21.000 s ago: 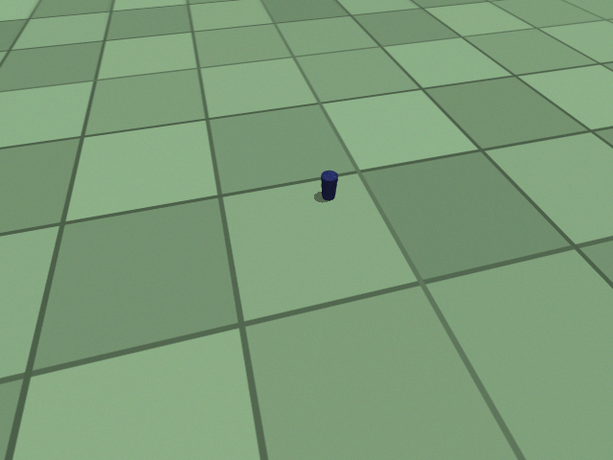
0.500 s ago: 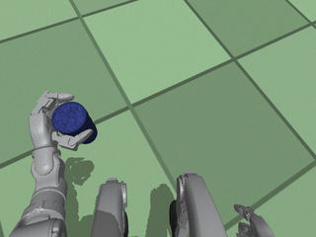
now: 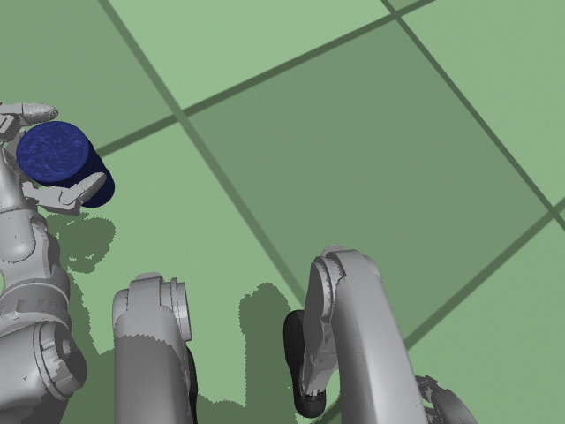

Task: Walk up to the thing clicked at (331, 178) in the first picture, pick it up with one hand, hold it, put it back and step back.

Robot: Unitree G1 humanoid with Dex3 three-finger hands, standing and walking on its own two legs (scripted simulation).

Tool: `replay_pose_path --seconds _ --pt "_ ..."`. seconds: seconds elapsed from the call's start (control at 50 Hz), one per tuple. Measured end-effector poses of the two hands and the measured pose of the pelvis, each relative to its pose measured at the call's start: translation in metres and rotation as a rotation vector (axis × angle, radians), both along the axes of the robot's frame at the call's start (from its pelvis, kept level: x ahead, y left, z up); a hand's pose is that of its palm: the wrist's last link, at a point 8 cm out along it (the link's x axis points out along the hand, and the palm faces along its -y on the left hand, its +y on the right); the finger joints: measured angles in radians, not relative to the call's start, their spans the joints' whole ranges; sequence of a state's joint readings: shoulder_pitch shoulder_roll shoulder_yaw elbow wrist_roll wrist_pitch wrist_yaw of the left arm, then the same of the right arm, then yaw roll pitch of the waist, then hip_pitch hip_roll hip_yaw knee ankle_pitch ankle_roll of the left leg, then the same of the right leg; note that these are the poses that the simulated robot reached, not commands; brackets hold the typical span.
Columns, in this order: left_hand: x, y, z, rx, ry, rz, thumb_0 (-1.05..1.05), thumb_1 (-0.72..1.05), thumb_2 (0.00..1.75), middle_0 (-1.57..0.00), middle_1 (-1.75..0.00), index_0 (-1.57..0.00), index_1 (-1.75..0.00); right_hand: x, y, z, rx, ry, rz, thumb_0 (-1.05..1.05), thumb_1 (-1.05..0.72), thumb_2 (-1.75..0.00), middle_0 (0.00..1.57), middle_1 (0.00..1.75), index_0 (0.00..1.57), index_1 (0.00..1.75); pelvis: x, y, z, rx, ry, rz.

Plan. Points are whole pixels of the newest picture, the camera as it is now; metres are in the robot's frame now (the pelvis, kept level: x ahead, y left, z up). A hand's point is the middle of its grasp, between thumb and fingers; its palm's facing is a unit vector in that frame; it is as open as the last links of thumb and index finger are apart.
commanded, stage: crouch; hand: left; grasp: from the side
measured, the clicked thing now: (75, 172) +0.48 +0.23 -0.09
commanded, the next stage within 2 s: lower in 0.64 s
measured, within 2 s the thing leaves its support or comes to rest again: rests again in 1.88 s
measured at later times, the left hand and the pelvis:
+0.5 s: hand (76, 177) +0.49 +0.24 -0.14, palm faces +0.26 -0.96 -0.03, open 10.9 cm; pelvis +0.00 +0.01 -0.05, yaw -4 degrees
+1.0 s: hand (86, 187) +0.50 +0.25 -0.20, palm faces +0.29 -0.96 -0.03, open 10.9 cm; pelvis -0.01 +0.01 -0.06, yaw -7 degrees
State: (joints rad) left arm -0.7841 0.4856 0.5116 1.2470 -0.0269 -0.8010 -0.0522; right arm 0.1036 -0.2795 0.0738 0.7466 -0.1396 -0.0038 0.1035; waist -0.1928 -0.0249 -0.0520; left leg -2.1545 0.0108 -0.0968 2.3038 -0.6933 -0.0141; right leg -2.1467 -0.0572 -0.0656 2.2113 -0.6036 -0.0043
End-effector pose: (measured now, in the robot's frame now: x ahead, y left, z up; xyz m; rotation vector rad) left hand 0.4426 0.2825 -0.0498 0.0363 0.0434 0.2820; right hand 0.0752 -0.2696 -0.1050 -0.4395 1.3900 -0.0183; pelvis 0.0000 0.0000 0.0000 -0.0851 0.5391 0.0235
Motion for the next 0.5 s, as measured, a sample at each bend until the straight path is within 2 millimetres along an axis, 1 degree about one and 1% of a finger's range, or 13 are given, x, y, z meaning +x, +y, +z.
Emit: replay_pose_path --seconds 0.1,0.18,0.34,0.5 --pt "0.006 0.001 -0.024 -0.008 0.003 -0.004 -0.01 -0.52 1.05 -0.71 -1.03 -0.67 -1.07 -0.012 -0.001 -0.010 -0.023 0.034 0.014 0.00 -0.93 -0.91 0.20 0.30 0.21 0.30 -0.003 0.002 -0.017 -0.017 -0.019 -0.006" --pt "0.009 0.002 -0.040 -0.014 0.001 -0.003 -0.01 -0.51 1.05 -0.70 -1.03 -0.67 -1.07 -0.016 -0.002 -0.014 -0.040 0.054 0.031 0.00 -0.93 -0.91 0.20 0.30 0.21 0.30 -0.003 0.004 -0.027 -0.030 -0.031 -0.011" --pt "0.012 0.005 -0.067 -0.015 0.006 -0.005 -0.01 -0.51 1.05 -0.70 -1.03 -0.67 -1.07 -0.015 -0.004 -0.020 -0.069 0.075 0.072 0.00 -0.92 -0.91 0.20 0.30 0.21 0.30 -0.003 0.007 -0.042 -0.054 -0.054 -0.021" --pt "0.014 0.008 -0.089 -0.012 0.011 -0.015 -0.01 -0.51 1.05 -0.70 -1.04 -0.67 -1.07 -0.011 -0.003 -0.023 -0.086 0.094 0.120 0.00 -0.92 -0.91 0.20 0.30 0.21 0.30 -0.003 0.009 -0.051 -0.076 -0.077 -0.028"
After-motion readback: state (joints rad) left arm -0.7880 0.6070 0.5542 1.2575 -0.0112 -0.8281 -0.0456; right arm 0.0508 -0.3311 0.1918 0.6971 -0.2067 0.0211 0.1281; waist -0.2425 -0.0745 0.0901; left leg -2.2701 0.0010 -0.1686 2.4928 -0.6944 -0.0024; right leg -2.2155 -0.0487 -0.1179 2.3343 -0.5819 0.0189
